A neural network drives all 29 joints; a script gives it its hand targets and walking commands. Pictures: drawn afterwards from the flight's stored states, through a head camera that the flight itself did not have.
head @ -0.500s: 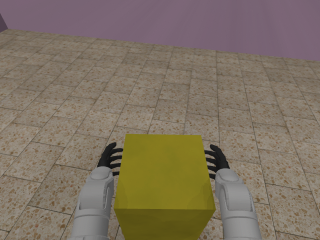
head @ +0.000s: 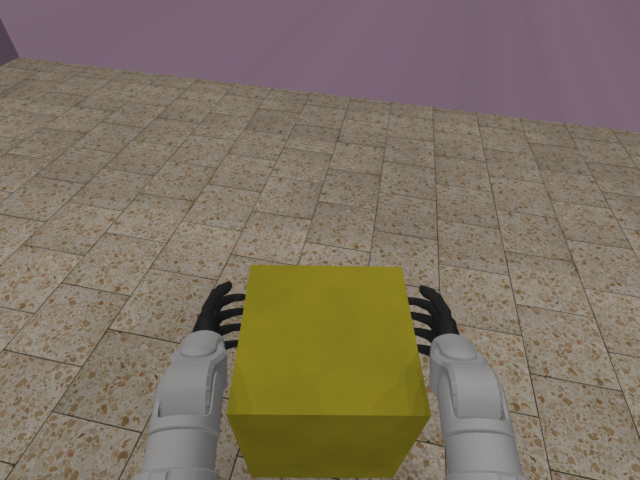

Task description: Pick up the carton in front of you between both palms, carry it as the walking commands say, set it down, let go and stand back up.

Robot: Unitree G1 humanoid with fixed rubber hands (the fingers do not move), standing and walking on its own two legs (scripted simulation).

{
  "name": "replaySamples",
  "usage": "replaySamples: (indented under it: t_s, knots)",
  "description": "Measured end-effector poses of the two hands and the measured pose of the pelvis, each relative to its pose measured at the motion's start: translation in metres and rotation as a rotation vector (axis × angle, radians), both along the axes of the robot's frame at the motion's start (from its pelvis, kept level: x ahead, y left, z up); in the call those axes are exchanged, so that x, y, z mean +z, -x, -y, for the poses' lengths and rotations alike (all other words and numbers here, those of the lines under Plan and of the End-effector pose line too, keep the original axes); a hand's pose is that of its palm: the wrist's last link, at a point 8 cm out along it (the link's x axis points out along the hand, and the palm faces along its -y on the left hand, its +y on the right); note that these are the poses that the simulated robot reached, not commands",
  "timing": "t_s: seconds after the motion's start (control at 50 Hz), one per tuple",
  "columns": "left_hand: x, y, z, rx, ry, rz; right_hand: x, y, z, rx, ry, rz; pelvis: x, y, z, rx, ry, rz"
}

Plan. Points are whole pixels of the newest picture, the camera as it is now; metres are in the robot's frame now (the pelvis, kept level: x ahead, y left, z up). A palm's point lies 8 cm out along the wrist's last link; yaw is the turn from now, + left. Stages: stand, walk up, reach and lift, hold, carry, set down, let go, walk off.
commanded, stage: carry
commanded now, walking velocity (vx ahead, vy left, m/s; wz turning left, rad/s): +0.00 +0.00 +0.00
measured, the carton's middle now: (324, 375) +0.28 +0.00 -0.05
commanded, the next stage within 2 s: hold in 1.68 s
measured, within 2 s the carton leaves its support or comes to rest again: neither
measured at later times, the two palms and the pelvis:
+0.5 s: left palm (202, 347) +0.27 +0.16 +0.03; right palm (438, 355) +0.27 -0.14 +0.04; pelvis -0.01 +0.01 +0.00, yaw +0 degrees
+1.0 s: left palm (194, 349) +0.27 +0.17 +0.04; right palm (432, 356) +0.27 -0.13 +0.04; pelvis -0.02 +0.02 +0.00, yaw +0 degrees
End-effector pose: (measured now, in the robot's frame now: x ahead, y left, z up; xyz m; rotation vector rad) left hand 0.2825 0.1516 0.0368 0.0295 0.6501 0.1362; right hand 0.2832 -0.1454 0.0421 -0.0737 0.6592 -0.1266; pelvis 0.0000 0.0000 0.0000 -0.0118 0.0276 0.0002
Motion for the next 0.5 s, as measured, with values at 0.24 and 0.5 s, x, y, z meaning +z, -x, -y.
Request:
replaySamples:
  t_s: [0.24, 0.5]
  knots:
    - [0.000, 0.001, -0.002, -0.010, -0.008, -0.010, -0.003, 0.004, -0.002, -0.014, -0.014, -0.010, 0.000, 0.006, -0.006, -0.008, -0.003, -0.003]
    - [-0.002, 0.009, -0.007, -0.010, -0.006, -0.011, -0.007, 0.013, -0.007, -0.012, -0.010, -0.011, -0.001, 0.011, -0.011, -0.008, 0.000, 0.003]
